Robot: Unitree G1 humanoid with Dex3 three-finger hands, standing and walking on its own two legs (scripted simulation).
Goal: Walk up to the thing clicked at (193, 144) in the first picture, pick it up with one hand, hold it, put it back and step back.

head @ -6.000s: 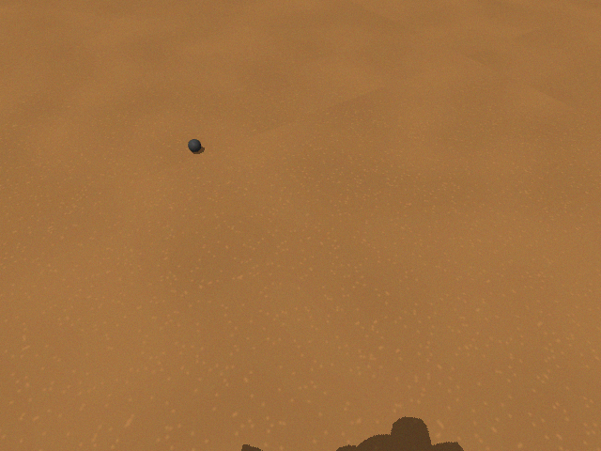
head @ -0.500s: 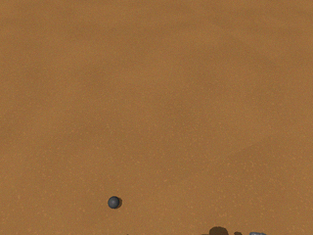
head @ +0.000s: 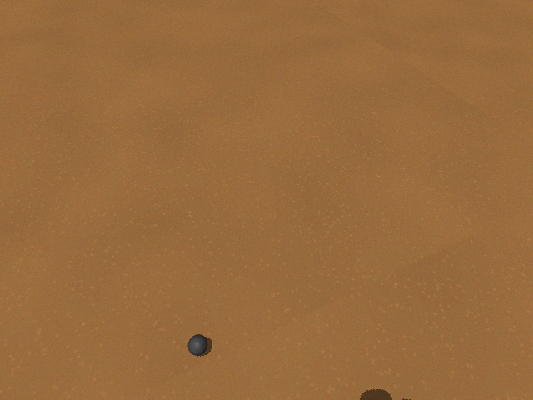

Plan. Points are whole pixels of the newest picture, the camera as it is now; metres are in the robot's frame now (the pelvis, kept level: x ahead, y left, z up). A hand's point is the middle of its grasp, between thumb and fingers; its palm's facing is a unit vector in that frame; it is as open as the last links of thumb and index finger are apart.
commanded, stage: walk up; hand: left
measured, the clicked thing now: (197, 344) +0.41 +0.22 -0.75
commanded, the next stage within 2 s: none
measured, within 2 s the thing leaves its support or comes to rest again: neither
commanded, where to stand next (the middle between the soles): +0.04 +0.00 m, yaw +0 degrees
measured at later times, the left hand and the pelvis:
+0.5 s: hand out of the picture +0.11 +0.31 -0.17, palm faces +0.00 -0.94 -0.34, open 7.4 cm; pelvis +0.08 +0.04 +0.00, yaw +1 degrees
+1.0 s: hand (116, 383) +0.18 +0.25 -0.15, palm faces +0.01 -0.92 -0.40, open 7.4 cm; pelvis +0.05 +0.00 -0.02, yaw +2 degrees
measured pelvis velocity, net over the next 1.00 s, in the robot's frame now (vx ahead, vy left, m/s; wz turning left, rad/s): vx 0.05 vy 0.00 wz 0.04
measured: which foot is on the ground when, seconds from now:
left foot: down 0.00-0.78, up 0.80-1.00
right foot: down 0.00-0.34, up 0.36-0.74, down 0.76-1.00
